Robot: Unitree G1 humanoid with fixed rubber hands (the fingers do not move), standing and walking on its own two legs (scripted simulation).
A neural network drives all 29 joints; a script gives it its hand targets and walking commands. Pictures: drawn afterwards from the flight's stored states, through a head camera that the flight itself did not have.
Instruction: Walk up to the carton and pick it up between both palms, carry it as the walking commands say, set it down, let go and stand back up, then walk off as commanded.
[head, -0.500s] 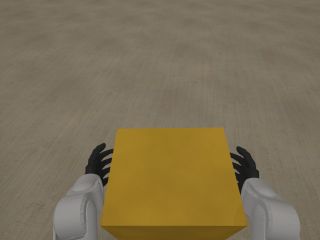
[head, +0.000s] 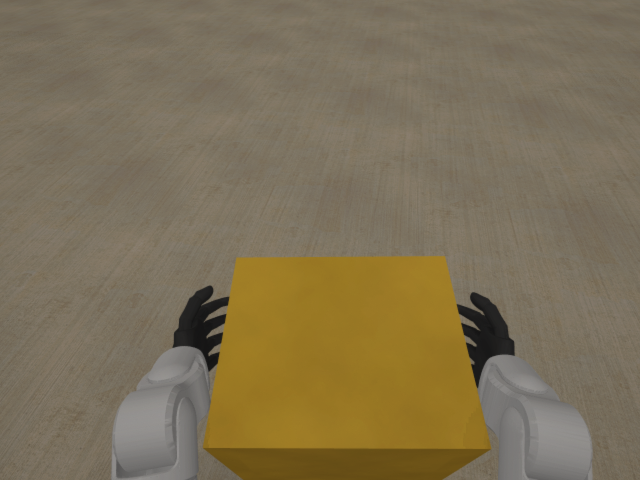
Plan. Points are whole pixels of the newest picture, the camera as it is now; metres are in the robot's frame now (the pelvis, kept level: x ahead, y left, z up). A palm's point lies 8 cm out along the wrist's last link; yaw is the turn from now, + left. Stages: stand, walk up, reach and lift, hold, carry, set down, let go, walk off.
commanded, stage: carry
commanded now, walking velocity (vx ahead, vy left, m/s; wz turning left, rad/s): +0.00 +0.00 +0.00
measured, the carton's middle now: (340, 380) +0.25 +0.00 +0.01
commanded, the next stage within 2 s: hold in 0.18 s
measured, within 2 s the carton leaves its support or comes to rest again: neither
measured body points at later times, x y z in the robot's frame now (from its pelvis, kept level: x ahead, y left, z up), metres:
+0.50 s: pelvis -0.01 +0.01 +0.02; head -0.01 +0.01 +0.47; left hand +0.25 +0.18 +0.04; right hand +0.24 -0.15 +0.02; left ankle +0.06 +0.17 -0.73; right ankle -0.08 -0.08 -0.73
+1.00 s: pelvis -0.06 +0.09 +0.00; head -0.09 +0.12 +0.45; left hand +0.27 +0.20 +0.05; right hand +0.25 -0.13 +0.06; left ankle +0.06 +0.17 -0.73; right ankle -0.08 -0.08 -0.73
